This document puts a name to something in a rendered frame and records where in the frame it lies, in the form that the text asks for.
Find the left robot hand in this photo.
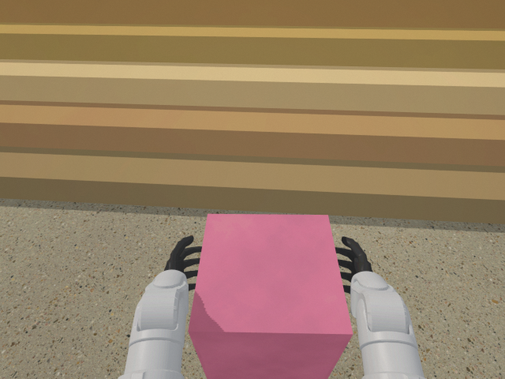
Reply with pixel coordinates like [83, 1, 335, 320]
[164, 235, 202, 291]

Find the carton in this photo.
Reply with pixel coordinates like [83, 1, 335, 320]
[188, 214, 353, 379]

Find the robot right forearm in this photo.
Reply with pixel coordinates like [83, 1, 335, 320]
[350, 271, 426, 379]

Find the right robot hand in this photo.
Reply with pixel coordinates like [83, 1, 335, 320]
[335, 236, 372, 294]

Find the robot left forearm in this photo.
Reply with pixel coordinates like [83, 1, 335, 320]
[118, 269, 189, 379]

